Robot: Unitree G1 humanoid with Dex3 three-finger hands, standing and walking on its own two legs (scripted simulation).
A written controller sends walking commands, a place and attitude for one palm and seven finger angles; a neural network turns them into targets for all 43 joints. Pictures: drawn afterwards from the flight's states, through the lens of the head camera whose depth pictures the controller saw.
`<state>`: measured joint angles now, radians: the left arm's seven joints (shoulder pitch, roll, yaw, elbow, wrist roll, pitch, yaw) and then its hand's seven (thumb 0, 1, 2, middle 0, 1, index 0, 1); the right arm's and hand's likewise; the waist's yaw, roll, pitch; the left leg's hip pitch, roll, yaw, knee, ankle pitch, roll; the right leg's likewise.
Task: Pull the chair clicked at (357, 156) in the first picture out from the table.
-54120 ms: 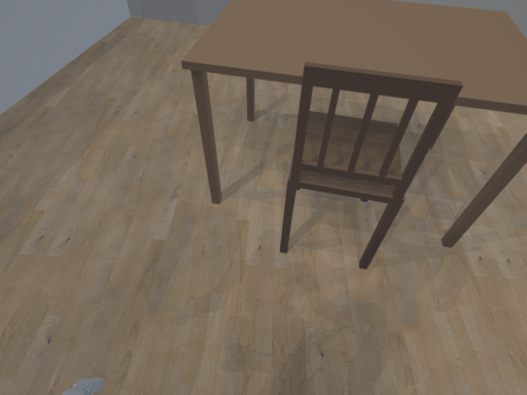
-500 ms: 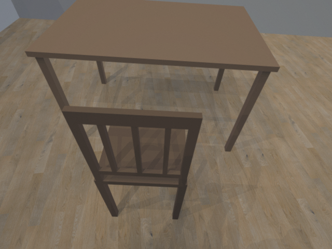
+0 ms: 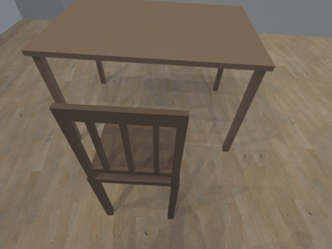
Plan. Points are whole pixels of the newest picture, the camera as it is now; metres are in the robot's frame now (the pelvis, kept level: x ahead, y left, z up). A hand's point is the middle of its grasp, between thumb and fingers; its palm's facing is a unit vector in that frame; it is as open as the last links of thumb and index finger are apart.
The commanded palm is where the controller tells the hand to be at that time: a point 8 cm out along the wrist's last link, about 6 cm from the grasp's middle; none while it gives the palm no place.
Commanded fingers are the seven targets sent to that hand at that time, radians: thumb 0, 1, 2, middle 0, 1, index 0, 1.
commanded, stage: come to a stop and stand still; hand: left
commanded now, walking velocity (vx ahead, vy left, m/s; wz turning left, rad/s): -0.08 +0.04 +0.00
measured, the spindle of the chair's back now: (127, 148) +0.43 +0.16 -0.08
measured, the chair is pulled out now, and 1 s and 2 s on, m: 0.30 0.30 0.30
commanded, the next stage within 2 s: look again from close up in 0.68 s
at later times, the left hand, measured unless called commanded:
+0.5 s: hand out of the picture -0.02 +0.21 -0.17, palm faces +0.01 -0.98 -0.18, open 7.3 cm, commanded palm none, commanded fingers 0.00 0.90 0.90 -0.20 -0.30 -0.20 -0.30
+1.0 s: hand out of the picture -0.01 +0.24 -0.18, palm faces +0.00 -0.97 -0.23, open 7.4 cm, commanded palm none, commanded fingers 0.00 0.90 0.90 -0.20 -0.30 -0.20 -0.30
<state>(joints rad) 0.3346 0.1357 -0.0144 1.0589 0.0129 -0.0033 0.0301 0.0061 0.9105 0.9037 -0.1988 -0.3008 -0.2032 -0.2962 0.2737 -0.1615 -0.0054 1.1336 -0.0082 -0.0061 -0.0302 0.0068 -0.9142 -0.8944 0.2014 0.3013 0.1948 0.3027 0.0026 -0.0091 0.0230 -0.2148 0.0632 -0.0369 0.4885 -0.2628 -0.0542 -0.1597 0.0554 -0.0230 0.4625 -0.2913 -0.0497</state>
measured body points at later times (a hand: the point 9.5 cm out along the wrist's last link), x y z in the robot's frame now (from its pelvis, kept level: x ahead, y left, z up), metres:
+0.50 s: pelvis -0.01 +0.04 +0.00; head +0.00 +0.05 +0.45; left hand -0.02 +0.26 -0.16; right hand -0.02 -0.18 -0.15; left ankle +0.00 +0.16 -0.74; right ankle -0.03 -0.09 -0.74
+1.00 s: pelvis -0.02 +0.05 -0.01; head -0.01 +0.05 +0.44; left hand -0.01 +0.29 -0.16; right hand +0.02 -0.18 -0.16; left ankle +0.00 +0.16 -0.74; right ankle -0.03 -0.09 -0.74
